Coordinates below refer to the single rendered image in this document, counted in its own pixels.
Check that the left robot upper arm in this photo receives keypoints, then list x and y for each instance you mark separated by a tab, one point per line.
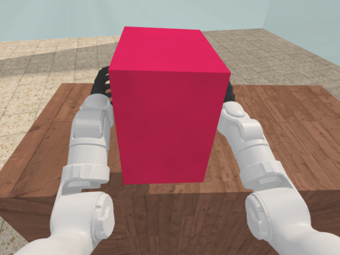
80	220

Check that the left robot hand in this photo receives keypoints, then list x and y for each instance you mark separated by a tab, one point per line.
99	86

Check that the robot right forearm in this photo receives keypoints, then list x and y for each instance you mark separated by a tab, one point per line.
259	170

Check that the robot left forearm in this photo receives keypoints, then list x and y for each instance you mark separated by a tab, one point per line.
88	149

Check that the pedestal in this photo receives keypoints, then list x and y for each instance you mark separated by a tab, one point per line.
300	123

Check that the carton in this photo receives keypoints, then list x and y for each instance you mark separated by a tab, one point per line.
168	87

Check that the right robot upper arm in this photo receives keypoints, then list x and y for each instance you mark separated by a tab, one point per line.
280	217

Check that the right robot hand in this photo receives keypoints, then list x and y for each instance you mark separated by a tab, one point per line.
230	96

